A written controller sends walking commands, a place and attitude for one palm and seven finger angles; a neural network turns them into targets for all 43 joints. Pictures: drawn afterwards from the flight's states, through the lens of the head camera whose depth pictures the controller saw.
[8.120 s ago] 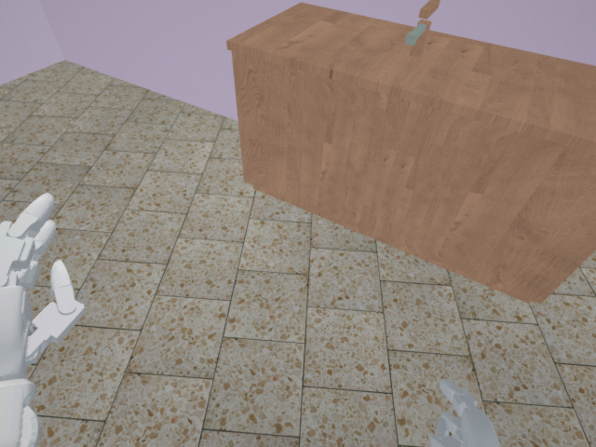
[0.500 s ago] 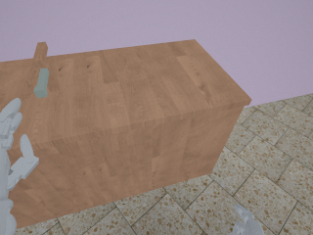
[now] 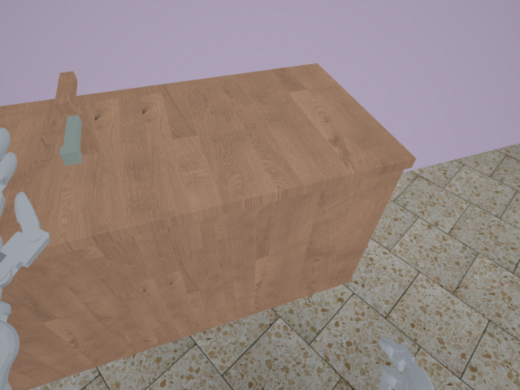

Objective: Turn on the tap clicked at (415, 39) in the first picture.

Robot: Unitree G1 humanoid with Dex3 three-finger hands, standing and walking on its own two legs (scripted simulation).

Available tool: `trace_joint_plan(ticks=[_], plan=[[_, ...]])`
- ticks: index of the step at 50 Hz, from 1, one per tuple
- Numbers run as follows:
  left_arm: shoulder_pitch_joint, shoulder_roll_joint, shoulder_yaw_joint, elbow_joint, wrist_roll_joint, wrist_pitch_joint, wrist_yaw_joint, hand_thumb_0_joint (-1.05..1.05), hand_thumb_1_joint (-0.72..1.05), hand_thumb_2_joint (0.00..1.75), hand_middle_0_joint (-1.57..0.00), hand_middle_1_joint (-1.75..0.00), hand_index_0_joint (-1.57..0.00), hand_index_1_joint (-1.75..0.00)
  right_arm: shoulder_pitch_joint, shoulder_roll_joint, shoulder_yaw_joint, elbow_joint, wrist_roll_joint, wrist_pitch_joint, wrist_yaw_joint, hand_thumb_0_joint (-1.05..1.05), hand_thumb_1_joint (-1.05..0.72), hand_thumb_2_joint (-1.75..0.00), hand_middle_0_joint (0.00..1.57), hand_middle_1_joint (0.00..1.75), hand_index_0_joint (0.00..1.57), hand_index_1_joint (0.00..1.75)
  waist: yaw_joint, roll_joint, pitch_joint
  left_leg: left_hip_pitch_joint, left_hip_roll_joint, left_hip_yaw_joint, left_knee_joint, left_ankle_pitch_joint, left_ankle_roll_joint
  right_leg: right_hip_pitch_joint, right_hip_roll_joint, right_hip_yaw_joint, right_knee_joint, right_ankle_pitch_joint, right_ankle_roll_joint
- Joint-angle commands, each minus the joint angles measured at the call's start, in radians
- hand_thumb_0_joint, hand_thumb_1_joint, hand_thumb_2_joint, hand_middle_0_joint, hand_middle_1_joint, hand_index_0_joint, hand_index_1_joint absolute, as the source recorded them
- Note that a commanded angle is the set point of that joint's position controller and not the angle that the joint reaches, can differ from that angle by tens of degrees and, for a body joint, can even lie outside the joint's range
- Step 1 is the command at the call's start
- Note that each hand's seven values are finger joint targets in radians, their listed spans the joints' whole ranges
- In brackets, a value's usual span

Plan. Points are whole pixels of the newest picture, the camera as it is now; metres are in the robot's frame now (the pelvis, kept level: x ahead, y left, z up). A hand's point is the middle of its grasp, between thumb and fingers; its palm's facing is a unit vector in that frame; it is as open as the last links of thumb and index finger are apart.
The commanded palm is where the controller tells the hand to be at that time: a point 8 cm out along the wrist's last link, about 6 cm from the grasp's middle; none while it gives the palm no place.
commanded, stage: look again from close up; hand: left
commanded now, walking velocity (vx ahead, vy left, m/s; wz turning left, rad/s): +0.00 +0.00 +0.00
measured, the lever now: (71, 155) +0.49 +0.40 +0.08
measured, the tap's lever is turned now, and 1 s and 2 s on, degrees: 0 0 0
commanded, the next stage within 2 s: shuffle to correct the standing spot in 0.08 s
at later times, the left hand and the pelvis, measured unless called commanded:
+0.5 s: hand (48, 218) +0.28 +0.29 +0.16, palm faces +0.44 -0.83 -0.34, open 7.4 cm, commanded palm +0.21 +0.32 +0.18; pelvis +0.06 +0.04 -0.01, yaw +2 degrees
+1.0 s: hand (49, 190) +0.31 +0.30 +0.18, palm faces +0.43 -0.82 -0.37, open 7.4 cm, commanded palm +0.24 +0.34 +0.18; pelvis +0.10 +0.05 -0.02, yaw +4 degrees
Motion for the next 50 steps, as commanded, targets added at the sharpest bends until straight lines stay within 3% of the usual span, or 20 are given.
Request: trace_joint_plan(ticks=[1, 4, 5, 10, 15, 18, 22, 25, 34, 37, 38, 40, 42, 44, 45, 46, 47, 48, 49, 50], plan=[[0.007, 0.159, 0.081, -0.224, 0.019, -0.037, 0.004, 0.00, 0.90, 0.90, -0.20, -0.30, -0.20, -0.30, -0.128, -0.124, -0.050, -0.164, 0.000, -0.049, -0.030, 0.00, -0.90, -0.90, 0.20, 0.30, 0.20, 0.30, 0.014, -0.007, -0.044, -0.076, 0.084, -0.129, -0.234, -0.186, -0.005, 0.086, -0.069, 0.101, -0.104, -0.266, 0.029], [-0.088, 0.230, 0.145, -0.312, 0.031, -0.051, 0.016, 0.00, 0.90, 0.90, -0.20, -0.30, -0.20, -0.30, -0.146, -0.118, -0.046, -0.172, -0.012, -0.041, -0.045, 0.00, -0.90, -0.90, 0.20, 0.30, 0.20, 0.30, 0.013, 0.136, -0.060, -0.106, 0.098, -0.144, -0.280, -0.172, -0.003, 0.156, -0.055, 0.068, -0.030, -0.132, 0.029], [-0.078, 0.192, 0.121, -0.298, 0.031, -0.051, 0.015, 0.00, 0.90, 0.90, -0.20, -0.30, -0.20, -0.30, -0.144, -0.111, -0.044, -0.175, -0.013, -0.042, -0.048, 0.00, -0.90, -0.90, 0.20, 0.30, 0.20, 0.30, 0.013, 0.160, -0.063, -0.124, 0.106, -0.146, -0.286, -0.176, -0.002, 0.181, -0.060, 0.052, -0.014, -0.107, 0.029], [-0.044, 0.137, 0.072, -0.305, 0.025, -0.050, 0.011, 0.00, 0.90, 0.90, -0.20, -0.30, -0.20, -0.30, -0.141, -0.115, -0.051, -0.172, -0.014, -0.055, -0.042, 0.00, -0.90, -0.90, 0.20, 0.30, 0.20, 0.30, 0.013, 0.074, -0.111, -0.055, 0.075, -0.117, -0.209, 0.006, -0.015, 0.212, -0.075, 0.049, -0.018, 0.010, 0.018], [0.002, 0.088, 0.025, -0.245, 0.021, -0.036, 0.008, 0.00, 0.90, 0.90, -0.20, -0.30, -0.20, -0.30, -0.135, -0.121, -0.066, -0.153, -0.017, -0.039, -0.036, 0.00, -0.90, -0.90, 0.20, 0.30, 0.20, 0.30, -0.001, 0.047, -0.101, -0.031, 0.078, -0.135, -0.166, -0.057, 0.000, 0.146, -0.082, 0.063, 0.025, -0.059, -0.001], [-0.020, 0.107, 0.035, -0.255, 0.021, -0.036, 0.009, 0.00, 0.90, 0.90, -0.20, -0.30, -0.20, -0.30, -0.147, -0.117, -0.065, -0.159, -0.012, -0.022, -0.039, 0.00, -0.90, -0.90, 0.20, 0.30, 0.20, 0.30, -0.004, 0.068, -0.075, -0.032, 0.094, -0.165, -0.166, -0.052, 0.008, 0.104, -0.072, 0.035, 0.086, -0.054, 0.001], [-0.024, 0.130, 0.055, -0.277, 0.016, -0.033, 0.010, 0.00, 0.90, 0.90, -0.20, -0.30, -0.20, -0.30, -0.155, -0.108, -0.062, -0.171, -0.008, -0.005, -0.041, 0.00, -0.90, -0.90, 0.20, 0.30, 0.20, 0.30, -0.003, 0.081, -0.088, 0.012, 0.094, -0.155, -0.085, 0.196, -0.010, 0.100, -0.077, 0.012, 0.147, 0.034, -0.007], [-0.011, 0.144, 0.069, -0.307, 0.009, -0.031, 0.012, 0.00, 0.90, 0.90, -0.20, -0.30, -0.20, -0.30, -0.163, -0.104, -0.061, -0.178, -0.003, 0.003, -0.039, 0.00, -0.90, -0.90, 0.20, 0.30, 0.20, 0.30, -0.005, 0.063, -0.121, 0.016, 0.079, -0.129, 0.005, 0.354, -0.026, 0.138, -0.100, 0.041, 0.174, 0.118, -0.027], [0.054, 0.179, 0.122, -0.370, -0.013, -0.027, 0.021, 0.00, 0.90, 0.90, -0.20, -0.30, -0.20, -0.30, -0.169, -0.104, -0.068, -0.176, 0.018, 0.022, -0.024, 0.00, -0.90, -0.90, 0.20, 0.30, 0.20, 0.30, -0.001, 0.033, -0.171, -0.040, 0.037, -0.095, 0.207, 0.414, -0.036, 0.178, -0.158, 0.137, 0.269, 0.195, -0.082], [0.039, 0.175, 0.122, -0.392, -0.017, -0.027, 0.020, 0.00, 0.90, 0.90, -0.20, -0.30, -0.20, -0.30, -0.170, -0.109, -0.072, -0.172, 0.024, 0.028, -0.020, 0.00, -0.90, -0.90, 0.20, 0.30, 0.20, 0.30, -0.005, 0.037, -0.158, -0.021, 0.046, -0.122, 0.194, 0.434, -0.042, 0.125, -0.142, 0.117, 0.322, 0.144, -0.074], [0.026, 0.171, 0.117, -0.402, -0.017, -0.028, 0.018, 0.00, 0.90, 0.90, -0.20, -0.30, -0.20, -0.30, -0.169, -0.111, -0.071, -0.172, 0.024, 0.031, -0.020, 0.00, -0.90, -0.90, 0.20, 0.30, 0.20, 0.30, -0.015, 0.108, -0.133, 0.034, 0.070, -0.166, 0.125, 0.449, -0.037, 0.034, -0.110, 0.078, 0.369, 0.069, -0.050], [0.001, 0.170, 0.106, -0.432, -0.013, -0.033, 0.012, 0.00, 0.90, 0.90, -0.20, -0.30, -0.20, -0.30, -0.150, -0.107, -0.072, -0.175, 0.010, 0.020, -0.020, 0.00, -0.90, -0.90, 0.20, 0.30, 0.20, 0.30, -0.040, 0.286, -0.079, 0.312, 0.166, -0.312, -0.055, 0.720, -0.022, -0.262, -0.015, -0.068, 0.460, -0.301, 0.028], [-0.026, 0.166, 0.093, -0.411, 0.001, -0.022, 0.012, 0.00, 0.90, 0.90, -0.20, -0.30, -0.20, -0.30, -0.145, -0.106, -0.076, -0.177, -0.012, 0.018, -0.009, 0.00, -0.90, -0.90, 0.20, 0.30, 0.20, 0.30, -0.045, 0.227, -0.049, 0.391, 0.190, -0.344, -0.071, 0.818, -0.051, -0.321, -0.014, -0.088, 0.422, -0.375, 0.019], [0.002, 0.160, 0.098, -0.367, 0.004, -0.009, 0.019, 0.00, 0.90, 0.90, -0.20, -0.30, -0.20, -0.30, -0.172, -0.106, -0.069, -0.194, -0.004, 0.025, -0.010, 0.00, -0.90, -0.90, 0.20, 0.30, 0.20, 0.30, -0.011, 0.112, -0.082, 0.201, 0.130, -0.172, 0.063, 0.792, -0.054, -0.021, -0.003, -0.134, 0.162, -0.234, -0.007], [0.036, 0.159, 0.108, -0.329, 0.004, -0.007, 0.021, 0.00, 0.90, 0.90, -0.20, -0.30, -0.20, -0.30, -0.193, -0.111, -0.072, -0.191, -0.003, 0.030, -0.014, 0.00, -0.90, -0.90, 0.20, 0.30, 0.20, 0.30, 0.028, 0.066, -0.125, -0.049, 0.102, -0.110, 0.248, 0.702, -0.064, 0.287, -0.020, -0.115, 0.039, -0.091, -0.048], [0.055, 0.177, 0.116, -0.325, 0.003, -0.008, 0.023, 0.00, 0.90, 0.90, -0.20, -0.30, -0.20, -0.30, -0.185, -0.109, -0.080, -0.185, 0.010, 0.033, -0.013, 0.00, -0.90, -0.90, 0.20, 0.30, 0.20, 0.30, 0.044, -0.137, -0.214, -0.320, 0.013, -0.026, 0.642, 0.479, -0.071, 0.554, -0.202, 0.159, 0.024, 0.076, -0.173], [0.078, 0.182, 0.138, -0.300, -0.012, -0.021, 0.019, 0.00, 0.90, 0.90, -0.20, -0.30, -0.20, -0.30, -0.186, -0.134, -0.097, -0.191, 0.012, 0.017, -0.015, 0.00, -0.90, -0.90, 0.20, 0.30, 0.20, 0.30, 0.027, -0.231, -0.209, -0.487, -0.062, -0.047, 0.866, -0.177, -0.026, 0.524, -0.415, 0.520, -0.042, 0.168, -0.277], [0.110, 0.181, 0.138, -0.312, -0.016, -0.028, 0.018, 0.00, 0.90, 0.90, -0.20, -0.30, -0.20, -0.30, -0.154, -0.129, -0.100, -0.178, 0.011, 0.032, -0.013, 0.00, -0.90, -0.90, 0.20, 0.30, 0.20, 0.30, 0.018, -0.129, -0.106, -0.483, 0.006, -0.160, 0.891, -0.246, -0.017, 0.334, -0.437, 0.517, -0.112, -0.015, -0.237], [0.145, 0.212, 0.172, -0.309, -0.015, -0.024, 0.013, 0.00, 0.90, 0.90, -0.20, -0.30, -0.20, -0.30, -0.158, -0.125, -0.092, -0.172, 0.014, 0.050, -0.007, 0.00, -0.90, -0.90, 0.20, 0.30, 0.20, 0.30, 0.020, -0.050, -0.051, -0.492, 0.054, -0.188, 0.841, -0.281, -0.014, 0.252, -0.430, 0.486, -0.121, -0.132, -0.226], [0.131, 0.161, 0.120, -0.308, -0.006, -0.029, 0.008, 0.00, 0.90, 0.90, -0.20, -0.30, -0.20, -0.30, -0.170, -0.098, -0.073, -0.160, 0.016, 0.065, -0.005, 0.00, -0.90, -0.90, 0.20, 0.30, 0.20, 0.30, 0.004, -0.015, -0.013, -0.475, 0.089, -0.177, 0.771, -0.263, -0.019, 0.175, -0.403, 0.380, -0.143, -0.154, -0.201]])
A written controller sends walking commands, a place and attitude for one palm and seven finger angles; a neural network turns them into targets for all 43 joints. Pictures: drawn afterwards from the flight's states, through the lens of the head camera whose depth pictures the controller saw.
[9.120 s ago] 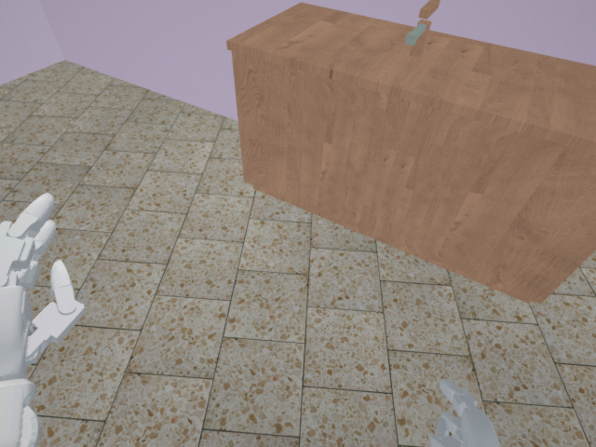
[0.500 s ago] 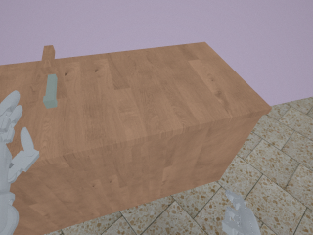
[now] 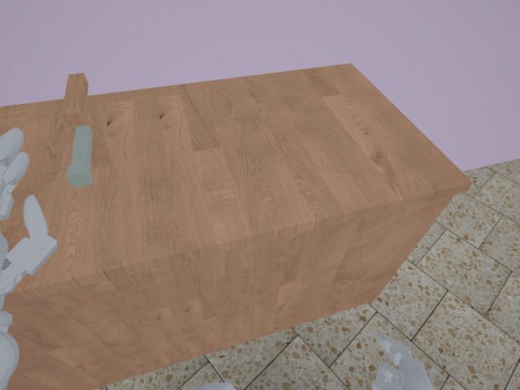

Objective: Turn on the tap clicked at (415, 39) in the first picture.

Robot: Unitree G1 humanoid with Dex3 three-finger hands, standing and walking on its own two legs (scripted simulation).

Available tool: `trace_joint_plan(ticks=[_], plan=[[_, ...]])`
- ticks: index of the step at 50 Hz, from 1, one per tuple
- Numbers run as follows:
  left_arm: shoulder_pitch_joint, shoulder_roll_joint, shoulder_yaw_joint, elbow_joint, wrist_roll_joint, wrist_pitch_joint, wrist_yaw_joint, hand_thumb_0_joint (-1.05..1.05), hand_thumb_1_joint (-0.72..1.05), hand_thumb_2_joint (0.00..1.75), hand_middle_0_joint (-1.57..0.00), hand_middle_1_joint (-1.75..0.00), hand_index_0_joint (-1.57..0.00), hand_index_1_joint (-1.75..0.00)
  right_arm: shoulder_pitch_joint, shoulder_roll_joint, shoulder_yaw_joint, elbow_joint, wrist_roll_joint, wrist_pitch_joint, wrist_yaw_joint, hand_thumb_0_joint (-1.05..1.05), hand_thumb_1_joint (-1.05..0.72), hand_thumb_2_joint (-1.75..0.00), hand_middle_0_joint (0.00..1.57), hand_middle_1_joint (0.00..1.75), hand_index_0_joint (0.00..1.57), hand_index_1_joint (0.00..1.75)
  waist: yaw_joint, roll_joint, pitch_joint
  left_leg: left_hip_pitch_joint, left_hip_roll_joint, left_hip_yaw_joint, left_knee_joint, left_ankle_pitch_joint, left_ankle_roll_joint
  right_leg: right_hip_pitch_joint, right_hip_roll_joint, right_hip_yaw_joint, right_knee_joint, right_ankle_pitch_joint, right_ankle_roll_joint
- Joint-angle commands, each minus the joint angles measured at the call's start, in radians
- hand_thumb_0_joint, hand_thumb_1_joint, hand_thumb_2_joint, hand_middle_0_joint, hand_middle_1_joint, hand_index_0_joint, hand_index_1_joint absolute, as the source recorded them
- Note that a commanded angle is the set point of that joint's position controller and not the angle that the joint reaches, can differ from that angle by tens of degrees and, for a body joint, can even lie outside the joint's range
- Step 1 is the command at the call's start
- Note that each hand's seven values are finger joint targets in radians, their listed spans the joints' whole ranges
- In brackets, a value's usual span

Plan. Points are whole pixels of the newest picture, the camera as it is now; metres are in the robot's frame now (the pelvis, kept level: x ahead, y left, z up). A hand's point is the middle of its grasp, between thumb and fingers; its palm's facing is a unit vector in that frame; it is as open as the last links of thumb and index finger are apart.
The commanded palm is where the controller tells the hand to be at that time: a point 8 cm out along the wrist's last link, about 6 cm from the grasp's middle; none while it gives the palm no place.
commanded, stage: shuffle to correct the standing spot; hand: left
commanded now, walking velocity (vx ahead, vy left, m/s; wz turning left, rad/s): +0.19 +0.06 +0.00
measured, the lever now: (79, 175) +0.41 +0.32 +0.10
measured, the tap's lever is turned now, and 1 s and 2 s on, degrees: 0 0 0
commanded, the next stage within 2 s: come to a stop and stand still in 0.30 s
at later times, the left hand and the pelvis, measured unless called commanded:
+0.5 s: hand (24, 193) +0.28 +0.29 +0.20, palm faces +0.38 -0.85 -0.38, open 7.4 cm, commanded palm +0.24 +0.33 +0.20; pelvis +0.07 +0.06 +0.01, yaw -2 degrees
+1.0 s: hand (4, 158) +0.33 +0.33 +0.21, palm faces +0.41 -0.77 -0.49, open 7.4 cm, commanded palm +0.25 +0.33 +0.20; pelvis +0.08 +0.05 +0.03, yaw -2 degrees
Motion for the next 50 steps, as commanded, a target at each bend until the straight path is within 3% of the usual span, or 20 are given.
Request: trace_joint_plan(ticks=[1, 8, 9, 11, 14, 18, 19, 21, 22, 25, 27, 28, 35, 40, 45, 46, 47, 48, 49, 50], plan=[[0.010, 0.143, 0.122, -0.186, 0.002, -0.074, 0.015, 0.00, 0.90, 0.90, -0.20, -0.30, -0.20, -0.30, -0.126, -0.115, -0.041, -0.154, 0.011, -0.024, -0.012, 0.00, -0.90, -0.90, 0.20, 0.30, 0.20, 0.30, 0.020, -0.056, -0.065, -0.256, 0.147, -0.108, 0.042, 0.003, -0.018, 0.054, -0.332, 0.405, -0.386, 0.055, -0.170], [-0.098, 0.144, 0.078, -0.188, 0.017, -0.053, 0.038, 0.00, 0.90, 0.90, -0.20, -0.30, -0.20, -0.30, -0.117, -0.102, -0.050, -0.133, 0.001, -0.083, -0.069, 0.00, -0.90, -0.90, 0.20, 0.30, 0.20, 0.30, 0.024, -0.040, -0.082, 0.274, 0.049, 0.111, -0.550, 0.157, -0.012, -0.141, -0.159, 0.155, -0.273, -0.195, -0.059], [-0.101, 0.146, 0.079, -0.199, 0.012, -0.049, 0.035, 0.00, 0.90, 0.90, -0.20, -0.30, -0.20, -0.30, -0.110, -0.118, -0.059, -0.142, 0.007, -0.089, -0.078, 0.00, -0.90, -0.90, 0.20, 0.30, 0.20, 0.30, 0.013, 0.031, -0.078, 0.315, 0.087, 0.009, -0.652, 0.083, 0.009, -0.173, -0.118, 0.135, -0.118, -0.199, -0.029], [-0.152, 0.141, 0.100, -0.225, 0.009, -0.058, 0.042, 0.00, 0.90, 0.90, -0.20, -0.30, -0.20, -0.30, -0.111, -0.140, -0.058, -0.172, 0.009, -0.101, -0.079, 0.00, -0.90, -0.90, 0.20, 0.30, 0.20, 0.30, 0.006, 0.272, -0.076, 0.308, 0.332, -0.474, -0.947, 0.011, 0.160, -0.305, 0.057, 0.078, 0.336, -0.253, 0.054], [-0.144, 0.207, 0.162, -0.238, 0.018, -0.073, 0.035, 0.00, 0.90, 0.90, -0.20, -0.30, -0.20, -0.30, -0.163, -0.110, -0.054, -0.144, -0.001, -0.134, -0.065, 0.00, -0.90, -0.90, 0.20, 0.30, 0.20, 0.30, 0.023, 0.237, -0.129, 0.186, 0.326, -0.394, -0.943, -0.128, 0.193, -0.230, -0.038, 0.157, 0.373, -0.179, 0.043], [0.004, 0.149, 0.114, -0.228, 0.022, -0.054, 0.031, 0.00, 0.90, 0.90, -0.20, -0.30, -0.20, -0.30, -0.133, -0.119, -0.036, -0.146, -0.004, -0.157, -0.047, 0.00, -0.90, -0.90, 0.20, 0.30, 0.20, 0.30, 0.046, 0.151, -0.162, 0.032, 0.222, -0.149, -0.802, -0.099, 0.083, 0.139, 0.015, 0.055, -0.163, -0.037, 0.035], [0.014, 0.156, 0.116, -0.211, 0.024, -0.049, 0.031, 0.00, 0.90, 0.90, -0.20, -0.30, -0.20, -0.30, -0.140, -0.116, -0.028, -0.150, -0.005, -0.147, -0.047, 0.00, -0.90, -0.90, 0.20, 0.30, 0.20, 0.30, 0.038, 0.085, -0.170, -0.023, 0.170, -0.097, -0.719, -0.112, 0.054, 0.201, -0.009, 0.116, -0.248, -0.032, 0.011], [-0.025, 0.171, 0.126, -0.180, 0.017, -0.028, 0.027, 0.00, 0.90, 0.90, -0.20, -0.30, -0.20, -0.30, -0.108, -0.106, -0.036, -0.142, -0.007, -0.132, -0.050, 0.00, -0.90, -0.90, 0.20, 0.30, 0.20, 0.30, 0.040, -0.206, -0.115, -0.143, 0.047, 0.029, -0.377, -0.058, 0.001, 0.137, -0.216, 0.541, -0.416, -0.298, -0.120], [-0.041, 0.144, 0.097, -0.169, 0.006, -0.012, 0.026, 0.00, 0.90, 0.90, -0.20, -0.30, -0.20, -0.30, -0.099, -0.107, -0.043, -0.133, 0.003, -0.125, -0.042, 0.00, -0.90, -0.90, 0.20, 0.30, 0.20, 0.30, 0.046, -0.280, -0.074, -0.181, 0.055, 0.019, -0.242, 0.045, -0.018, 0.132, -0.305, 0.635, -0.459, -0.216, -0.180], [-0.112, 0.134, 0.088, -0.141, 0.004, -0.015, 0.037, 0.00, 0.90, 0.90, -0.20, -0.30, -0.20, -0.30, -0.119, -0.091, -0.010, -0.099, 0.006, -0.118, -0.033, 0.00, -0.90, -0.90, 0.20, 0.30, 0.20, 0.30, 0.020, -0.119, -0.081, -0.022, 0.107, -0.041, -0.484, 0.070, -0.020, 0.125, -0.263, 0.362, -0.301, 0.351, -0.132], [-0.069, 0.111, 0.077, -0.105, 0.004, -0.011, 0.034, 0.00, 0.90, 0.90, -0.20, -0.30, -0.20, -0.30, -0.130, -0.104, -0.021, -0.096, -0.002, -0.113, -0.047, 0.00, -0.90, -0.90, 0.20, 0.30, 0.20, 0.30, 0.030, -0.023, -0.162, 0.245, 0.095, -0.049, -0.727, 0.477, -0.017, 0.102, -0.100, 0.181, -0.160, 0.396, -0.004], [-0.088, 0.099, 0.055, -0.139, 0.001, -0.008, 0.029, 0.00, 0.90, 0.90, -0.20, -0.30, -0.20, -0.30, -0.143, -0.119, -0.033, -0.118, 0.004, -0.105, -0.051, 0.00, -0.90, -0.90, 0.20, 0.30, 0.20, 0.30, 0.040, 0.028, -0.185, 0.314, 0.184, -0.136, -0.760, 0.666, 0.003, 0.062, -0.044, 0.133, -0.126, 0.303, 0.043], [-0.054, 0.138, 0.068, -0.319, 0.015, 0.005, 0.025, 0.00, 0.90, 0.90, -0.20, -0.30, -0.20, -0.30, -0.155, -0.102, -0.034, -0.152, -0.018, -0.117, -0.047, 0.00, -0.90, -0.90, 0.20, 0.30, 0.20, 0.30, 0.052, 0.151, -0.212, 0.377, 0.237, -0.145, -0.785, 0.969, -0.025, 0.071, 0.004, 0.114, -0.206, 0.102, 0.043], [0.116, 0.126, 0.104, -0.264, -0.008, 0.014, 0.025, 0.00, 0.90, 0.90, -0.20, -0.30, -0.20, -0.30, -0.141, -0.114, -0.042, -0.171, -0.003, -0.089, -0.054, 0.00, -0.90, -0.90, 0.20, 0.30, 0.20, 0.30, 0.050, 0.070, -0.286, 0.276, 0.180, -0.079, -0.734, 0.813, -0.035, 0.231, -0.027, 0.139, -0.299, 0.458, 0.032], [0.110, 0.111, 0.089, -0.212, -0.027, 0.035, 0.029, 0.00, 0.90, 0.90, -0.20, -0.30, -0.20, -0.30, -0.160, -0.114, -0.036, -0.171, 0.004, -0.066, -0.079, 0.00, -0.90, -0.90, 0.20, 0.30, 0.20, 0.30, 0.044, 0.031, -0.269, 0.249, 0.152, -0.061, -0.756, 0.609, -0.027, 0.215, -0.048, 0.166, -0.328, 0.475, 0.042], [-1.009, 0.964, 0.668, -0.397, 0.150, -0.085, 0.002, 0.00, 0.90, 0.90, -0.20, -0.30, -0.20, -0.30, 0.041, -0.189, -0.087, -0.140, -0.041, -0.122, -0.072, 0.00, -0.90, -0.90, 0.20, 0.30, 0.20, 0.30, 0.043, -0.153, -0.018, 0.091, 0.136, -0.004, -0.632, 0.531, -0.005, -0.021, -0.100, 0.226, -0.428, 0.446, 0.133], [-0.413, 0.312, 0.263, 0.248, 0.044, -0.025, -0.047, 0.00, 0.90, 0.90, -0.20, -0.30, -0.20, -0.30, -0.050, -0.057, -0.043, -0.093, -0.002, -0.113, -0.068, 0.00, -0.90, -0.90, 0.20, 0.30, 0.20, 0.30, 0.044, -0.153, -0.226, 0.221, 0.050, -0.016, -0.702, 0.545, 0.002, 0.053, -0.133, 0.215, -0.343, 0.444, 0.017], [-0.190, 0.231, 0.187, 0.264, 0.024, -0.022, -0.065, 0.00, 0.90, 0.90, -0.20, -0.30, -0.20, -0.30, -0.029, -0.152, -0.097, -0.162, -0.001, -0.128, -0.064, 0.00, -0.90, -0.90, 0.20, 0.30, 0.20, 0.30, 0.096, -0.057, -0.204, 0.269, 0.090, 0.009, -0.673, 0.565, -0.018, 0.059, -0.103, 0.313, -0.324, 0.629, 0.067], [-0.110, 0.053, 0.022, 0.175, -0.011, -0.027, -0.071, 0.00, 0.90, 0.90, -0.20, -0.30, -0.20, -0.30, -0.072, -0.139, -0.091, -0.160, 0.025, -0.127, -0.035, 0.00, -0.90, -0.90, 0.20, 0.30, 0.20, 0.30, 0.074, 0.096, -0.261, 0.303, 0.111, 0.023, -0.686, 0.609, -0.001, 0.129, -0.112, 0.239, -0.244, 0.635, 0.072], [-0.141, 0.094, 0.024, -0.008, 0.000, -0.040, -0.058, 0.00, 0.90, 0.90, -0.20, -0.30, -0.20, -0.30, -0.054, -0.159, -0.091, -0.178, 0.021, -0.125, -0.018, 0.00, -0.90, -0.90, 0.20, 0.30, 0.20, 0.30, 0.071, 0.075, -0.287, 0.289, 0.124, 0.004, -0.692, 0.634, 0.003, 0.166, -0.098, 0.223, -0.235, 0.570, 0.090]])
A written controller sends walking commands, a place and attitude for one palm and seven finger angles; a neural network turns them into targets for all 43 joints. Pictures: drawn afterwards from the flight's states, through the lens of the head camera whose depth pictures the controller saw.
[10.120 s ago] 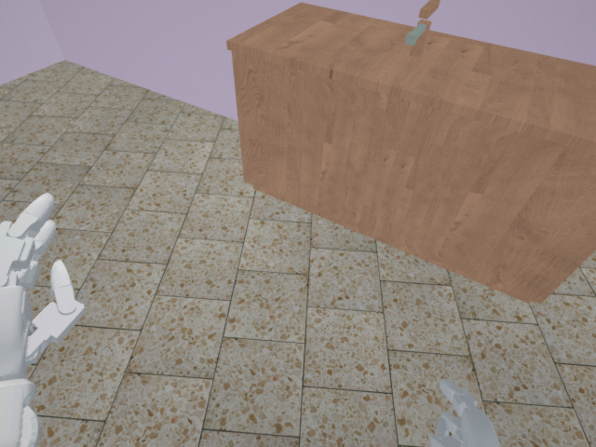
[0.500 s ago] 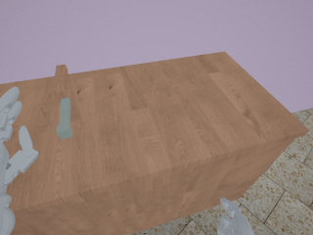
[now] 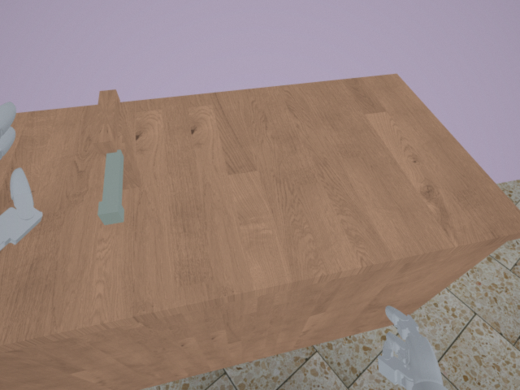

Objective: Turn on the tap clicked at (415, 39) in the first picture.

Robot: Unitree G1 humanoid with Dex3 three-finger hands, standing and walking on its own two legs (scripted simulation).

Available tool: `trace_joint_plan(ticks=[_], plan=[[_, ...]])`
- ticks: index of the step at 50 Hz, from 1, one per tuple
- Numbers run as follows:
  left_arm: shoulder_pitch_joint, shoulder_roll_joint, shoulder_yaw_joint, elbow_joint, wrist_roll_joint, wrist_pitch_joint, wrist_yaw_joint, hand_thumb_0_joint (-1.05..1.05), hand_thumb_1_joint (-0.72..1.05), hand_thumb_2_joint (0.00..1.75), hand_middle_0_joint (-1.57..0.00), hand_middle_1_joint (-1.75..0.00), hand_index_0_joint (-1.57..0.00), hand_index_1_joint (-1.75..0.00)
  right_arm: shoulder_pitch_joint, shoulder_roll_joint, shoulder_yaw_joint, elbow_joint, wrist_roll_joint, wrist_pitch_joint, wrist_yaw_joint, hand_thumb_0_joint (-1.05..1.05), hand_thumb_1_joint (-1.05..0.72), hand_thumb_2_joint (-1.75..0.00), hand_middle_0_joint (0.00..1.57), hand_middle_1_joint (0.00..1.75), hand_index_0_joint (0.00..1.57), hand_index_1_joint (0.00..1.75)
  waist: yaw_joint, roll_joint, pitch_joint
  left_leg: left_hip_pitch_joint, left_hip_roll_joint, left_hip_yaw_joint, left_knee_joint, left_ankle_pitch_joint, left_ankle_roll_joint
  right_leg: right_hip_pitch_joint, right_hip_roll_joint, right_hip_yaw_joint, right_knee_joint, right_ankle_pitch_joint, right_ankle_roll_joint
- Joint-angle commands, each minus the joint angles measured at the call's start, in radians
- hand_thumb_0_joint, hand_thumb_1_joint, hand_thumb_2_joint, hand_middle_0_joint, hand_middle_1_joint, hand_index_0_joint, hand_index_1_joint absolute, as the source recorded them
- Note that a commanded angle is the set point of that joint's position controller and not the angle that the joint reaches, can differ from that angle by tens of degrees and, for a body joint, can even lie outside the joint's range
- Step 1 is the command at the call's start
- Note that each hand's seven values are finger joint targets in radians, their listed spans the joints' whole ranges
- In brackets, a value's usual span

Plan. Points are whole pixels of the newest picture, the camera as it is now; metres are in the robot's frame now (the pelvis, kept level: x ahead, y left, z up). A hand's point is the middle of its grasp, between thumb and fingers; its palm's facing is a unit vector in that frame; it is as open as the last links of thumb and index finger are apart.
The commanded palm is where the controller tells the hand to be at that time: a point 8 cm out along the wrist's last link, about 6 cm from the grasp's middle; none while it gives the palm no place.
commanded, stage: come to a stop and stand still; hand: left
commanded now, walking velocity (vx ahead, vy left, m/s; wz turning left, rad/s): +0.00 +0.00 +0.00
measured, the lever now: (111, 212) +0.32 +0.28 +0.07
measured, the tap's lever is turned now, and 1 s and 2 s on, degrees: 0 0 0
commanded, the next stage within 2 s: look again from close up in 1.04 s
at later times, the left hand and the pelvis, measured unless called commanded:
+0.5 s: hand (16, 260) +0.20 +0.30 +0.16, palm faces +0.41 -0.84 -0.34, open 7.4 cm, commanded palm +0.13 +0.32 +0.17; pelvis -0.02 +0.04 +0.00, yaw +1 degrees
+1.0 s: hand (31, 240) +0.22 +0.30 +0.15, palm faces +0.38 -0.86 -0.35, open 7.4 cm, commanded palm +0.16 +0.33 +0.17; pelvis +0.01 +0.05 +0.00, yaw +1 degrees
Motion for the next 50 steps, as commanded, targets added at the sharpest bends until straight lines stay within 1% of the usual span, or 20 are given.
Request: trace_joint_plan(ticks=[1, 3, 5, 8, 9, 10, 12, 14, 16, 19, 23, 29, 30, 34, 35, 36, 39, 40, 49, 50], plan=[[0.056, -0.032, -0.054, -0.240, -0.030, -0.059, 0.008, 0.00, 0.90, 0.90, -0.20, -0.30, -0.20, -0.30, -0.023, -0.133, -0.059, -0.172, 0.026, -0.062, 0.041, 0.00, -0.90, -0.90, 0.20, 0.30, 0.20, 0.30, -0.029, 0.037, -0.268, 0.164, 0.031, -0.011, 0.032, 0.326, 0.041, 0.100, -0.137, 0.125, 0.039, 0.396, 0.084], [0.128, -0.017, -0.052, -0.317, -0.025, -0.056, 0.025, 0.00, 0.90, 0.90, -0.20, -0.30, -0.20, -0.30, -0.051, -0.121, -0.049, -0.186, 0.022, -0.068, 0.045, 0.00, -0.90, -0.90, 0.20, 0.30, 0.20, 0.30, -0.023, -0.055, -0.222, 0.120, 0.020, -0.022, 0.032, 0.192, 0.039, 0.070, -0.139, 0.135, -0.007, 0.268, 0.087], [0.157, 0.027, 0.003, -0.339, -0.024, -0.059, 0.047, 0.00, 0.90, 0.90, -0.20, -0.30, -0.20, -0.30, -0.069, -0.122, -0.041, -0.176, 0.019, -0.070, 0.031, 0.00, -0.90, -0.90, 0.20, 0.30, 0.20, 0.30, -0.035, -0.100, -0.189, 0.098, 0.010, -0.027, 0.023, 0.039, 0.035, 0.017, -0.142, 0.133, -0.045, 0.078, 0.060], [0.097, 0.096, 0.084, -0.369, -0.031, -0.084, 0.061, 0.00, 0.90, 0.90, -0.20, -0.30, -0.20, -0.30, -0.069, -0.116, -0.033, -0.174, 0.009, -0.075, -0.001, 0.00, -0.90, -0.90, 0.20, 0.30, 0.20, 0.30, -0.055, -0.063, -0.106, 0.098, -0.018, -0.053, 0.031, -0.110, 0.023, -0.124, -0.170, 0.196, -0.131, -0.231, -0.002], [0.085, 0.152, 0.135, -0.395, -0.023, -0.090, 0.072, 0.00, 0.90, 0.90, -0.20, -0.30, -0.20, -0.30, -0.088, -0.119, -0.031, -0.163, 0.011, -0.070, -0.010, 0.00, -0.90, -0.90, 0.20, 0.30, 0.20, 0.30, -0.054, 0.020, -0.087, 0.120, -0.004, -0.060, 0.008, -0.109, 0.026, -0.156, -0.157, 0.188, -0.128, -0.247, -0.006], [0.068, 0.102, 0.099, -0.376, -0.028, -0.099, 0.070, 0.00, 0.90, 0.90, -0.20, -0.30, -0.20, -0.30, -0.070, -0.116, -0.028, -0.161, 0.005, -0.070, -0.015, 0.00, -0.90, -0.90, 0.20, 0.30, 0.20, 0.30, -0.063, 0.042, -0.084, 0.081, 0.003, -0.079, -0.027, -0.157, 0.032, -0.123, -0.149, 0.165, -0.115, -0.264, -0.003], [0.041, 0.090, 0.086, -0.358, -0.021, -0.110, 0.068, 0.00, 0.90, 0.90, -0.20, -0.30, -0.20, -0.30, -0.058, -0.116, -0.028, -0.163, 0.008, -0.082, -0.017, 0.00, -0.90, -0.90, 0.20, 0.30, 0.20, 0.30, -0.061, 0.111, -0.071, 0.045, 0.020, -0.108, -0.083, -0.223, 0.040, -0.086, -0.115, 0.160, -0.092, -0.257, 0.003], [0.041, 0.079, 0.079, -0.331, -0.011, -0.116, 0.064, 0.00, 0.90, 0.90, -0.20, -0.30, -0.20, -0.30, -0.062, -0.111, -0.019, -0.151, 0.010, -0.094, -0.014, 0.00, -0.90, -0.90, 0.20, 0.30, 0.20, 0.30, -0.057, 0.127, -0.060, 0.021, 0.036, -0.128, -0.132, -0.263, 0.044, -0.051, -0.091, 0.124, -0.068, -0.211, 0.010], [0.039, 0.043, 0.042, -0.302, -0.004, -0.121, 0.056, 0.00, 0.90, 0.90, -0.20, -0.30, -0.20, -0.30, -0.038, -0.117, -0.023, -0.147, 0.007, -0.106, -0.008, 0.00, -0.90, -0.90, 0.20, 0.30, 0.20, 0.30, -0.055, 0.097, -0.081, -0.032, 0.048, -0.145, -0.167, -0.319, 0.051, 0.026, -0.082, 0.104, -0.035, -0.174, 0.017], [0.097, -0.008, -0.007, -0.247, 0.006, -0.111, 0.048, 0.00, 0.90, 0.90, -0.20, -0.30, -0.20, -0.30, -0.041, -0.112, -0.017, -0.134, 0.014, -0.118, 0.008, 0.00, -0.90, -0.90, 0.20, 0.30, 0.20, 0.30, -0.052, 0.079, -0.082, -0.010, 0.052, -0.141, -0.174, -0.309, 0.050, 0.017, -0.077, 0.098, -0.043, -0.139, 0.021], [0.054, 0.001, -0.016, -0.282, 0.020, -0.113, 0.048, 0.00, 0.90, 0.90, -0.20, -0.30, -0.20, -0.30, -0.022, -0.121, -0.024, -0.133, 0.007, -0.120, 0.017, 0.00, -0.90, -0.90, 0.20, 0.30, 0.20, 0.30, -0.058, 0.071, -0.087, -0.033, 0.058, -0.158, -0.189, -0.323, 0.048, 0.036, -0.077, 0.101, -0.030, -0.116, 0.021], [0.053, 0.061, 0.054, -0.342, 0.020, -0.117, 0.058, 0.00, 0.90, 0.90, -0.20, -0.30, -0.20, -0.30, -0.040, -0.105, -0.014, -0.132, 0.007, -0.114, 0.015, 0.00, -0.90, -0.90, 0.20, 0.30, 0.20, 0.30, -0.056, 0.094, -0.137, 0.031, 0.062, -0.164, -0.175, -0.189, 0.038, 0.067, -0.078, 0.081, -0.015, -0.015, 0.020], [0.048, 0.016, 0.013, -0.331, 0.013, -0.119, 0.050, 0.00, 0.90, 0.90, -0.20, -0.30, -0.20, -0.30, -0.028, -0.109, -0.013, -0.131, -0.001, -0.109, 0.015, 0.00, -0.90, -0.90, 0.20, 0.30, 0.20, 0.30, -0.060, 0.090, -0.129, 0.022, 0.058, -0.162, -0.178, -0.175, 0.037, 0.065, -0.074, 0.074, -0.018, -0.009, 0.021], [0.068, 0.033, 0.035, -0.339, 0.011, -0.115, 0.054, 0.00, 0.90, 0.90, -0.20, -0.30, -0.20, -0.30, -0.034, -0.104, -0.015, -0.133, 0.007, -0.108, 0.017, 0.00, -0.90, -0.90, 0.20, 0.30, 0.20, 0.30, -0.058, 0.111, -0.154, 0.078, 0.062, -0.155, -0.155, -0.054, 0.022, 0.066, -0.081, 0.070, -0.008, 0.037, 0.019], [0.068, -0.004, -0.002, -0.327, 0.008, -0.115, 0.047, 0.00, 0.90, 0.90, -0.20, -0.30, -0.20, -0.30, -0.023, -0.113, -0.016, -0.129, 0.000, -0.102, 0.018, 0.00, -0.90, -0.90, 0.20, 0.30, 0.20, 0.30, -0.061, 0.105, -0.150, 0.074, 0.062, -0.150, -0.157, -0.046, 0.023, 0.061, -0.076, 0.066, -0.012, 0.042, 0.020], [0.060, 0.007, 0.002, -0.349, 0.008, -0.114, 0.048, 0.00, 0.90, 0.90, -0.20, -0.30, -0.20, -0.30, -0.023, -0.112, -0.023, -0.139, 0.004, -0.104, 0.019, 0.00, -0.90, -0.90, 0.20, 0.30, 0.20, 0.30, -0.063, 0.119, -0.156, 0.086, 0.065, -0.150, -0.149, -0.025, 0.020, 0.068, -0.084, 0.074, -0.008, 0.054, 0.016], [0.095, 0.010, 0.015, -0.306, 0.007, -0.100, 0.053, 0.00, 0.90, 0.90, -0.20, -0.30, -0.20, -0.30, -0.035, -0.108, -0.019, -0.135, 0.011, -0.091, 0.018, 0.00, -0.90, -0.90, 0.20, 0.30, 0.20, 0.30, -0.061, 0.074, -0.154, 0.098, 0.057, -0.135, -0.127, 0.041, 0.012, 0.064, -0.090, 0.069, -0.023, 0.085, 0.020], [0.097, -0.015, -0.011, -0.295, 0.003, -0.099, 0.048, 0.00, 0.90, 0.90, -0.20, -0.30, -0.20, -0.30, -0.024, -0.118, -0.021, -0.131, 0.004, -0.083, 0.018, 0.00, -0.90, -0.90, 0.20, 0.30, 0.20, 0.30, -0.062, 0.060, -0.156, 0.093, 0.052, -0.130, -0.124, 0.050, 0.017, 0.066, -0.087, 0.065, -0.029, 0.096, 0.020], [0.129, 0.042, 0.042, -0.354, -0.008, -0.087, 0.061, 0.00, 0.90, 0.90, -0.20, -0.30, -0.20, -0.30, -0.051, -0.113, -0.024, -0.150, 0.017, -0.058, 0.005, 0.00, -0.90, -0.90, 0.20, 0.30, 0.20, 0.30, -0.061, 0.079, -0.183, 0.132, 0.047, -0.121, -0.083, 0.188, 0.012, 0.085, -0.110, 0.067, -0.023, 0.164, 0.017], [0.133, 0.004, 0.006, -0.332, -0.013, -0.088, 0.054, 0.00, 0.90, 0.90, -0.20, -0.30, -0.20, -0.30, -0.041, -0.117, -0.022, -0.146, 0.010, -0.053, 0.007, 0.00, -0.90, -0.90, 0.20, 0.30, 0.20, 0.30, -0.062, 0.062, -0.174, 0.123, 0.046, -0.118, -0.088, 0.161, 0.018, 0.077, -0.106, 0.063, -0.032, 0.152, 0.017]])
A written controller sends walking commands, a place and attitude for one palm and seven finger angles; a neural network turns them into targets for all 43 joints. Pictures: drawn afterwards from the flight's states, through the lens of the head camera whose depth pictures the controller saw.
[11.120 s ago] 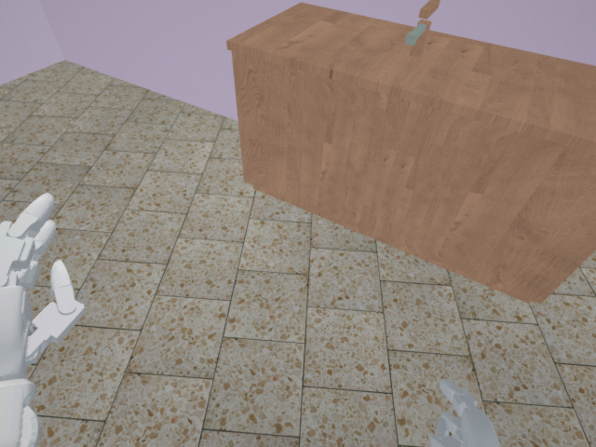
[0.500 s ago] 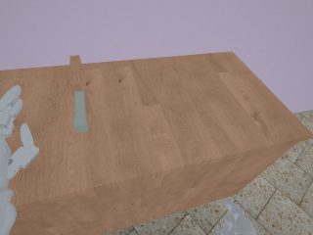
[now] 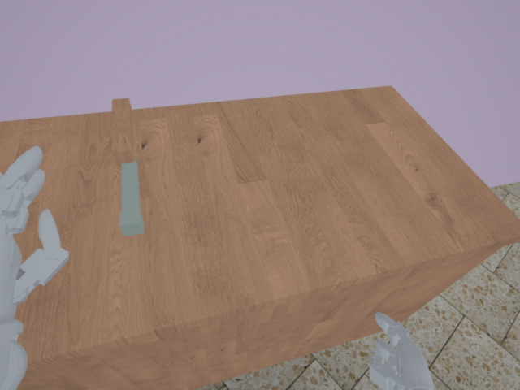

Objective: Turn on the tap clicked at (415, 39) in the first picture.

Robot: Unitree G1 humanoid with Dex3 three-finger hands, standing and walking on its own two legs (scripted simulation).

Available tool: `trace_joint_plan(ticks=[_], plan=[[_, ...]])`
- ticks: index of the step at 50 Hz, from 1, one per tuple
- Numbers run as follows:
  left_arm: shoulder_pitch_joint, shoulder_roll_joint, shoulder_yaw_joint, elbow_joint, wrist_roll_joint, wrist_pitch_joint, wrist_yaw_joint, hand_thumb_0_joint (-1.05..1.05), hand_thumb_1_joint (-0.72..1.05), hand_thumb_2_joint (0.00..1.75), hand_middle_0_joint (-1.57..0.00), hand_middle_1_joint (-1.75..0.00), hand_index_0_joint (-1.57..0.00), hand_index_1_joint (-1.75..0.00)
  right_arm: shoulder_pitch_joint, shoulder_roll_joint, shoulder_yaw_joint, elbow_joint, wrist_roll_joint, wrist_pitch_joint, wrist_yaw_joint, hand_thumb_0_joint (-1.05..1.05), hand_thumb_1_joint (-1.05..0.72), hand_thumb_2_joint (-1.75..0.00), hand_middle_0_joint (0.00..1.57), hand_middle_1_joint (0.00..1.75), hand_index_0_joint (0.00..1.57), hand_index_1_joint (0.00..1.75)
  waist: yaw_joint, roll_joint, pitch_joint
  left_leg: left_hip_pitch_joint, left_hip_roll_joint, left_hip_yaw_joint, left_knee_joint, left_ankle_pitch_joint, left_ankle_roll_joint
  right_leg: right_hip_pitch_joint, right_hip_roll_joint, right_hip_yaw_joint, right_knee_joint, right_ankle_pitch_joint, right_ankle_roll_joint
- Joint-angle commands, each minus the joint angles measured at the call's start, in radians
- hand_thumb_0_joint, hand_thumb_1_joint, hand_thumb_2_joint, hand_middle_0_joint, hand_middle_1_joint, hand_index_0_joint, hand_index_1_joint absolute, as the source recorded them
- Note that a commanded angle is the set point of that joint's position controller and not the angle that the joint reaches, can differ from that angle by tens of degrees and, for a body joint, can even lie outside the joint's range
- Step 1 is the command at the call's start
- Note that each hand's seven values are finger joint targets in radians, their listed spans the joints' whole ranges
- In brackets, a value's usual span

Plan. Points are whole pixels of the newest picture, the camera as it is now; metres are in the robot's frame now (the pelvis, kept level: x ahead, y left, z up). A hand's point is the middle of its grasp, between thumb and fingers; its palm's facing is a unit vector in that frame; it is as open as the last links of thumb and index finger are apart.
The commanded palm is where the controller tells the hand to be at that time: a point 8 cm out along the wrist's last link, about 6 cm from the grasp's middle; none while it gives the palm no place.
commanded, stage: come to a stop and stand still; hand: left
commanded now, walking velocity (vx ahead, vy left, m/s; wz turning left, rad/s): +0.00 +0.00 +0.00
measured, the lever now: (131, 223) +0.32 +0.22 +0.07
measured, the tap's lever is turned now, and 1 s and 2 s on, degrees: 0 0 0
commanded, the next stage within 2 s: look again from close up in 0.04 s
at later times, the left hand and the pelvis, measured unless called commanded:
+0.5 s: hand (76, 254) +0.22 +0.23 +0.15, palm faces +0.37 -0.86 -0.37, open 7.4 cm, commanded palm +0.16 +0.27 +0.17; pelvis +0.00 -0.01 +0.00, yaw +0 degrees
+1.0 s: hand (117, 257) +0.22 +0.19 +0.16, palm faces +0.32 -0.86 -0.39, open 7.4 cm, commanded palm +0.16 +0.23 +0.17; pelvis +0.00 -0.05 +0.00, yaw +0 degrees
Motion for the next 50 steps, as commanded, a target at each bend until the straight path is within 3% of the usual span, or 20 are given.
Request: trace_joint_plan(ticks=[1, 4, 5, 9, 10, 14, 15, 19, 20, 23, 25, 29, 30, 37, 39, 40, 44, 45, 49, 50], plan=[[-0.063, 0.160, 0.109, -0.233, -0.012, -0.067, 0.015, 0.00, 0.90, 0.90, -0.20, -0.30, -0.20, -0.30, -0.068, -0.141, -0.054, -0.157, 0.008, -0.040, -0.016, 0.00, -0.90, -0.90, 0.20, 0.30, 0.20, 0.30, -0.001, 0.121, -0.171, 0.084, 0.120, -0.136, -0.089, 0.164, -0.050, 0.036, -0.044, 0.052, -0.021, 0.161, -0.053], [-0.062, 0.169, 0.121, -0.222, -0.009, -0.062, 0.023, 0.00, 0.90, 0.90, -0.20, -0.30, -0.20, -0.30, -0.077, -0.139, -0.051, -0.152, 0.013, -0.036, -0.021, 0.00, -0.90, -0.90, 0.20, 0.30, 0.20, 0.30, -0.001, 0.121, -0.150, 0.065, 0.118, -0.137, -0.101, 0.094, -0.048, 0.025, -0.046, 0.053, -0.028, 0.129, -0.053], [-0.053, 0.140, 0.094, -0.194, -0.013, -0.064, 0.018, 0.00, 0.90, 0.90, -0.20, -0.30, -0.20, -0.30, -0.069, -0.142, -0.048, -0.148, 0.005, -0.033, -0.020, 0.00, -0.90, -0.90, 0.20, 0.30, 0.20, 0.30, 0.000, 0.112, -0.145, 0.061, 0.117, -0.136, -0.107, 0.067, -0.041, 0.017, -0.042, 0.050, -0.038, 0.118, -0.052], [-0.043, 0.171, 0.124, -0.204, -0.012, -0.058, 0.025, 0.00, 0.90, 0.90, -0.20, -0.30, -0.20, -0.30, -0.080, -0.137, -0.051, -0.150, 0.015, -0.034, -0.023, 0.00, -0.90, -0.90, 0.20, 0.30, 0.20, 0.30, 0.000, 0.088, -0.156, 0.071, 0.116, -0.139, -0.100, 0.084, -0.040, 0.027, -0.048, 0.056, -0.036, 0.133, -0.051], [-0.047, 0.131, 0.085, -0.193, -0.015, -0.060, 0.018, 0.00, 0.90, 0.90, -0.20, -0.30, -0.20, -0.30, -0.070, -0.143, -0.050, -0.147, 0.007, -0.031, -0.022, 0.00, -0.90, -0.90, 0.20, 0.30, 0.20, 0.30, -0.001, 0.083, -0.152, 0.071, 0.115, -0.135, -0.100, 0.075, -0.036, 0.018, -0.045, 0.054, -0.042, 0.130, -0.052], [-0.046, 0.172, 0.124, -0.209, -0.013, -0.054, 0.026, 0.00, 0.90, 0.90, -0.20, -0.30, -0.20, -0.30, -0.082, -0.140, -0.053, -0.147, 0.015, -0.032, -0.025, 0.00, -0.90, -0.90, 0.20, 0.30, 0.20, 0.30, 0.000, 0.096, -0.162, 0.081, 0.116, -0.138, -0.096, 0.108, -0.040, 0.026, -0.052, 0.058, -0.033, 0.143, -0.052], [-0.043, 0.136, 0.089, -0.191, -0.016, -0.055, 0.019, 0.00, 0.90, 0.90, -0.20, -0.30, -0.20, -0.30, -0.073, -0.143, -0.050, -0.145, 0.008, -0.028, -0.024, 0.00, -0.90, -0.90, 0.20, 0.30, 0.20, 0.30, -0.001, 0.087, -0.157, 0.078, 0.116, -0.133, -0.096, 0.097, -0.035, 0.019, -0.048, 0.056, -0.041, 0.140, -0.052], [-0.032, 0.178, 0.132, -0.196, -0.014, -0.047, 0.027, 0.00, 0.90, 0.90, -0.20, -0.30, -0.20, -0.30, -0.082, -0.138, -0.053, -0.148, 0.016, -0.024, -0.027, 0.00, -0.90, -0.90, 0.20, 0.30, 0.20, 0.30, 0.000, 0.084, -0.155, 0.076, 0.115, -0.136, -0.093, 0.092, -0.035, 0.024, -0.054, 0.062, -0.043, 0.140, -0.053], [-0.032, 0.138, 0.095, -0.174, -0.019, -0.048, 0.019, 0.00, 0.90, 0.90, -0.20, -0.30, -0.20, -0.30, -0.073, -0.140, -0.048, -0.145, 0.008, -0.020, -0.025, 0.00, -0.90, -0.90, 0.20, 0.30, 0.20, 0.30, -0.002, 0.059, -0.151, 0.067, 0.114, -0.135, -0.096, 0.082, -0.031, 0.022, -0.050, 0.055, -0.050, 0.134, -0.051], [-0.043, 0.158, 0.109, -0.191, -0.018, -0.044, 0.022, 0.00, 0.90, 0.90, -0.20, -0.30, -0.20, -0.30, -0.072, -0.140, -0.056, -0.152, 0.012, -0.020, -0.027, 0.00, -0.90, -0.90, 0.20, 0.30, 0.20, 0.30, -0.002, 0.070, -0.152, 0.071, 0.113, -0.134, -0.088, 0.077, -0.033, 0.023, -0.059, 0.075, -0.053, 0.140, -0.057], [-0.055, 0.143, 0.091, -0.207, -0.020, -0.047, 0.020, 0.00, 0.90, 0.90, -0.20, -0.30, -0.20, -0.30, -0.078, -0.140, -0.048, -0.146, 0.008, -0.017, -0.027, 0.00, -0.90, -0.90, 0.20, 0.30, 0.20, 0.30, -0.004, 0.085, -0.155, 0.078, 0.114, -0.136, -0.098, 0.089, -0.032, 0.018, -0.047, 0.057, -0.049, 0.137, -0.054], [-0.064, 0.178, 0.126, -0.216, -0.024, -0.042, 0.022, 0.00, 0.90, 0.90, -0.20, -0.30, -0.20, -0.30, -0.088, -0.129, -0.049, -0.153, 0.014, -0.021, -0.029, 0.00, -0.90, -0.90, 0.20, 0.30, 0.20, 0.30, -0.003, 0.103, -0.146, 0.099, 0.144, -0.158, -0.130, 0.116, -0.046, 0.008, -0.026, 0.047, -0.034, 0.112, -0.045], [-0.069, 0.141, 0.089, -0.199, -0.029, -0.042, 0.013, 0.00, 0.90, 0.90, -0.20, -0.30, -0.20, -0.30, -0.077, -0.134, -0.047, -0.152, 0.009, -0.015, -0.027, 0.00, -0.90, -0.90, 0.20, 0.30, 0.20, 0.30, -0.004, 0.106, -0.134, 0.085, 0.146, -0.156, -0.143, 0.093, -0.044, 0.003, -0.015, 0.038, -0.040, 0.091, -0.042], [-0.067, 0.160, 0.107, -0.226, -0.033, -0.041, 0.009, 0.00, 0.90, 0.90, -0.20, -0.30, -0.20, -0.30, -0.069, -0.131, -0.060, -0.169, 0.010, -0.017, -0.015, 0.00, -0.90, -0.90, 0.20, 0.30, 0.20, 0.30, -0.004, 0.140, -0.148, 0.081, 0.183, -0.167, -0.143, 0.051, -0.044, 0.003, -0.011, 0.040, -0.034, 0.063, -0.044], [-0.042, 0.179, 0.130, -0.242, -0.034, -0.036, 0.012, 0.00, 0.90, 0.90, -0.20, -0.30, -0.20, -0.30, -0.079, -0.126, -0.059, -0.171, 0.016, -0.015, -0.013, 0.00, -0.90, -0.90, 0.20, 0.30, 0.20, 0.30, -0.005, 0.134, -0.153, 0.091, 0.179, -0.160, -0.125, 0.082, -0.042, -0.004, -0.011, 0.038, -0.034, 0.084, -0.045], [-0.043, 0.148, 0.099, -0.238, -0.038, -0.036, 0.005, 0.00, 0.90, 0.90, -0.20, -0.30, -0.20, -0.30, -0.072, -0.131, -0.058, -0.169, 0.009, -0.010, -0.011, 0.00, -0.90, -0.90, 0.20, 0.30, 0.20, 0.30, -0.006, 0.140, -0.159, 0.091, 0.177, -0.146, -0.118, 0.089, -0.038, -0.006, -0.008, 0.033, -0.039, 0.094, -0.042], [-0.021, 0.190, 0.141, -0.260, -0.046, -0.028, 0.006, 0.00, 0.90, 0.90, -0.20, -0.30, -0.20, -0.30, -0.076, -0.127, -0.063, -0.177, 0.018, -0.010, -0.012, 0.00, -0.90, -0.90, 0.20, 0.30, 0.20, 0.30, -0.006, 0.123, -0.174, 0.095, 0.176, -0.138, -0.067, 0.152, -0.040, -0.006, -0.022, 0.046, -0.034, 0.142, -0.052], [-0.015, 0.163, 0.116, -0.239, -0.051, -0.027, 0.000, 0.00, 0.90, 0.90, -0.20, -0.30, -0.20, -0.30, -0.070, -0.131, -0.061, -0.174, 0.011, -0.005, -0.012, 0.00, -0.90, -0.90, 0.20, 0.30, 0.20, 0.30, -0.006, 0.108, -0.167, 0.088, 0.174, -0.130, -0.064, 0.135, -0.037, -0.018, -0.018, 0.044, -0.041, 0.139, -0.047], [-0.002, 0.199, 0.154, -0.269, -0.059, -0.019, -0.001, 0.00, 0.90, 0.90, -0.20, -0.30, -0.20, -0.30, -0.073, -0.129, -0.070, -0.177, 0.019, -0.004, -0.017, 0.00, -0.90, -0.90, 0.20, 0.30, 0.20, 0.30, -0.007, 0.111, -0.191, 0.096, 0.169, -0.119, -0.011, 0.197, -0.039, -0.018, -0.036, 0.063, -0.024, 0.198, -0.060], [0.002, 0.172, 0.127, -0.252, -0.062, -0.019, -0.006, 0.00, 0.90, 0.90, -0.20, -0.30, -0.20, -0.30, -0.066, -0.135, -0.068, -0.173, 0.012, -0.001, -0.017, 0.00, -0.90, -0.90, 0.20, 0.30, 0.20, 0.30, -0.007, 0.098, -0.188, 0.090, 0.168, -0.108, -0.003, 0.187, -0.036, -0.028, -0.033, 0.058, -0.030, 0.196, -0.054]])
